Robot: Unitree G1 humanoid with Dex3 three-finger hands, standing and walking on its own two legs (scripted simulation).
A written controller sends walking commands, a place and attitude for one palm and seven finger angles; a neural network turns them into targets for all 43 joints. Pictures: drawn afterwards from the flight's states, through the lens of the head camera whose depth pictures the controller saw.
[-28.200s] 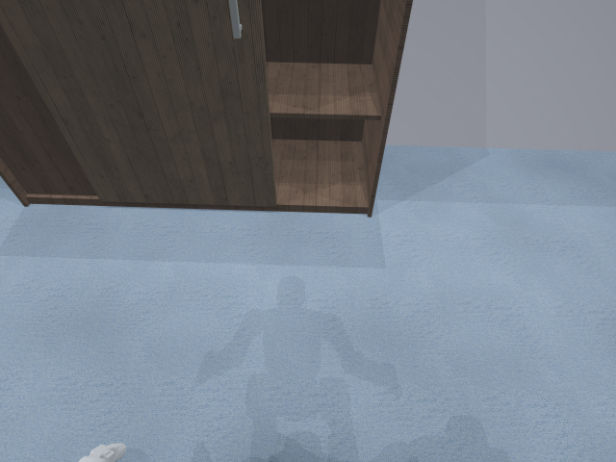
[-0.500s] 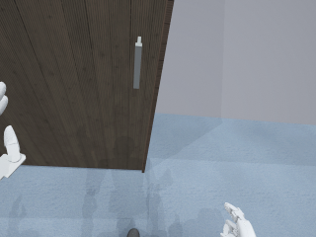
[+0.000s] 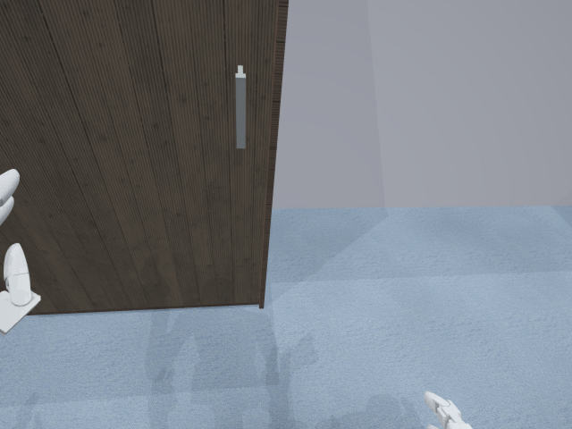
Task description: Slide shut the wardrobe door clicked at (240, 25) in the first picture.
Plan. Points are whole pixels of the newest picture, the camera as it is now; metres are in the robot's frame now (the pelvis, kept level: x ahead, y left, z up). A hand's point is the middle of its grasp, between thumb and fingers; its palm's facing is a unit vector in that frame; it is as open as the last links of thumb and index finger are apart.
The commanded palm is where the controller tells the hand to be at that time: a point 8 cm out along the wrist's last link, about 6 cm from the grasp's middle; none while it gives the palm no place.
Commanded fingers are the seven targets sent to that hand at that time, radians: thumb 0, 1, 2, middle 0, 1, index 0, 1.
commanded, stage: stop stepping back and stand still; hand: left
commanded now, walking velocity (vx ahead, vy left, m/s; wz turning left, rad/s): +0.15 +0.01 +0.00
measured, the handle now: (240, 108) +0.70 +0.14 +0.12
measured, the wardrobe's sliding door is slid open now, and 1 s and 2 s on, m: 0.00 0.00 0.00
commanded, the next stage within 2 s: let the arm hang, fingers relaxed in 1.04 s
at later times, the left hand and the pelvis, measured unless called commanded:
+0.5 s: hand out of the picture +0.15 +0.31 +0.18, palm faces +0.56 -0.73 -0.39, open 7.4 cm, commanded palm +0.10 +0.34 +0.18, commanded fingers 0.00 0.90 0.90 -0.20 -0.30 -0.20 -0.30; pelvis -0.02 +0.03 -0.01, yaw +4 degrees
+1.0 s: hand out of the picture +0.19 +0.32 +0.16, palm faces +0.49 -0.75 -0.44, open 7.4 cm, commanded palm +0.13 +0.35 +0.18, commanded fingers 0.00 0.90 0.90 -0.20 -0.30 -0.20 -0.30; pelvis +0.01 +0.04 +0.00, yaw +4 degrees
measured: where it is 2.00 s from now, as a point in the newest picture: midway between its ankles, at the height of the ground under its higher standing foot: outside the picture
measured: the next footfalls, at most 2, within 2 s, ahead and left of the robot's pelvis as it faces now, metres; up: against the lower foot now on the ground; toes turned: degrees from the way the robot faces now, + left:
left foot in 0.16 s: +0.06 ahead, +0.16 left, +0.00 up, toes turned +8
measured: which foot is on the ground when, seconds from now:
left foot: up 0.00-0.14, down 0.16-1.00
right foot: down 0.00-1.00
